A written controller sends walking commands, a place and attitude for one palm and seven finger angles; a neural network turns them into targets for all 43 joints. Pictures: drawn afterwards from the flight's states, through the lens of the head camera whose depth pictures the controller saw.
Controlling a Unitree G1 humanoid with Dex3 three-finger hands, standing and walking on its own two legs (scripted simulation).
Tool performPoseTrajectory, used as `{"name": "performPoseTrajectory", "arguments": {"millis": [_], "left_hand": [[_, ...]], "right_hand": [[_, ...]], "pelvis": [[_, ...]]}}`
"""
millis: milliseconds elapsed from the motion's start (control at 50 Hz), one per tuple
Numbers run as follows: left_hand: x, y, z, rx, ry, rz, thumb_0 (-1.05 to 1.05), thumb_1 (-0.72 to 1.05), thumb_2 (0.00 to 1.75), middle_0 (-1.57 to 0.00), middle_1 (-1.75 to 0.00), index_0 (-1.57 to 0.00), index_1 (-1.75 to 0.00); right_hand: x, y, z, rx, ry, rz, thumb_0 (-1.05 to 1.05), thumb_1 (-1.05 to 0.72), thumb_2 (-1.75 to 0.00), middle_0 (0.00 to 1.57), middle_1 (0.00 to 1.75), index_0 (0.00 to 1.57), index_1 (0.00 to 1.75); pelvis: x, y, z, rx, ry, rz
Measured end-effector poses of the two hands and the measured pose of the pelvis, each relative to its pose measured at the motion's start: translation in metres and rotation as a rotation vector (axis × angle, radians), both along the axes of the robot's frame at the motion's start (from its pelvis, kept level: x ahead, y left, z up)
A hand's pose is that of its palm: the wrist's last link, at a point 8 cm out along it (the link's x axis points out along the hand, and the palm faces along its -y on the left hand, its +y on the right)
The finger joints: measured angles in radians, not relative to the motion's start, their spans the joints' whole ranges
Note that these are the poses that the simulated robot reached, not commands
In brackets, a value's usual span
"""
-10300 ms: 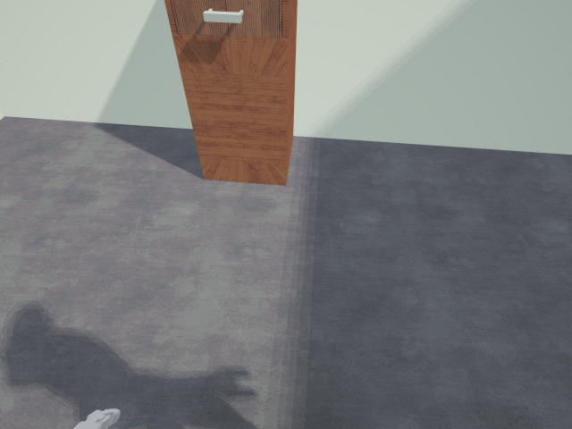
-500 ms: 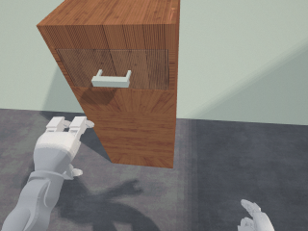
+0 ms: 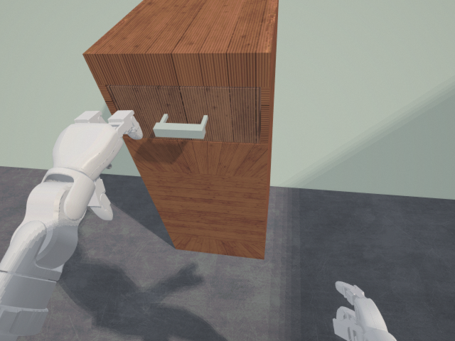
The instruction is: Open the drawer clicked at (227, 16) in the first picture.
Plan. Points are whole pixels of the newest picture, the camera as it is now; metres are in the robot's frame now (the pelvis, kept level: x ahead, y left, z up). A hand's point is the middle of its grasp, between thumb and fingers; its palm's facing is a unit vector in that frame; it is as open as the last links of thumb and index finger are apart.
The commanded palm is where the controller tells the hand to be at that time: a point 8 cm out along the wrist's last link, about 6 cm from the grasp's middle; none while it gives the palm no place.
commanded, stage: raise the hand with hooked fingers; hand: left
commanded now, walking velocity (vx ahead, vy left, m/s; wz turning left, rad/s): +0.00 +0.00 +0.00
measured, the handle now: (182, 124) +0.59 +0.22 +0.05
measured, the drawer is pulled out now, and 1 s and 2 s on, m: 0.00 0.00 0.00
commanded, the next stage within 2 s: move the hooked fingers above the handle in 0.34 s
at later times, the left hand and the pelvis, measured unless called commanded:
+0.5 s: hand (114, 178) +0.30 +0.23 +0.16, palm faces +0.11 -0.03 -0.99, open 13.8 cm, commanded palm +0.28 +0.23 +0.21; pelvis -0.02 -0.01 +0.00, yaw +0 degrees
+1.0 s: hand (146, 155) +0.39 +0.22 +0.13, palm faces -0.04 +0.00 -1.00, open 13.8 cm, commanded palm +0.37 +0.22 +0.20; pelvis +0.00 -0.01 +0.00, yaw -1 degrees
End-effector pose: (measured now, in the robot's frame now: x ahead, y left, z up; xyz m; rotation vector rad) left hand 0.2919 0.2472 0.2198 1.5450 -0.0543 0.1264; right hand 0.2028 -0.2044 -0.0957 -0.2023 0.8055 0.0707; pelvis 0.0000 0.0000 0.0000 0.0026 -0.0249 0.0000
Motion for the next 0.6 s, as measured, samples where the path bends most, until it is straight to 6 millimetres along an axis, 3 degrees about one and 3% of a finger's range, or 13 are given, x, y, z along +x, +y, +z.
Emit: {"name": "performPoseTrajectory", "arguments": {"millis": [60, 200, 280, 460, 600], "left_hand": [[0.002, -0.001, 0.0, -0.011, 0.017, 0.0, 0.0, -0.49, 0.3, -0.31, -1.2, -0.32, -1.2], [-0.005, -0.018, -0.02, -0.019, 0.087, -0.074, 0.0, -0.49, 0.3, -0.31, -1.2, -0.32, -1.2], [-0.014, -0.024, -0.016, -0.02, 0.034, -0.119, 0.0, -0.49, 0.3, -0.32, -1.2, -0.32, -1.2], [-0.016, -0.01, -0.007, -0.02, -0.021, 0.004, 0.0, -0.49, 0.3, -0.32, -1.2, -0.32, -1.2], [-0.004, -0.028, -0.029, 0.0, 0.097, -0.039, 0.0, -0.49, 0.3, -0.32, -1.2, -0.32, -1.2]], "right_hand": [[-0.01, -0.008, -0.004, -0.002, 0.023, -0.019, 0.01, -0.9, -0.9, 0.2, 0.3, 0.21, 0.3], [-0.031, -0.025, -0.009, -0.017, 0.051, -0.054, 0.01, -0.9, -0.9, 0.2, 0.3, 0.2, 0.3], [-0.037, -0.03, -0.01, -0.026, 0.057, -0.059, 0.01, -0.9, -0.9, 0.2, 0.3, 0.2, 0.3], [-0.034, -0.027, -0.01, -0.001, 0.042, -0.05, 0.01, -0.9, -0.9, 0.2, 0.3, 0.2, 0.3], [-0.026, -0.022, -0.005, 0.002, 0.0, -0.048, 0.01, -0.9, -0.9, 0.2, 0.3, 0.2, 0.3]], "pelvis": [[-0.002, 0.0, 0.0, 0.001, 0.003, -0.004], [-0.007, -0.003, 0.0, 0.005, 0.006, -0.015], [-0.009, -0.006, 0.0, 0.006, 0.003, -0.014], [-0.017, -0.011, 0.0, 0.009, 0.0, -0.008], [-0.021, -0.012, 0.0, 0.009, -0.001, 0.003]]}}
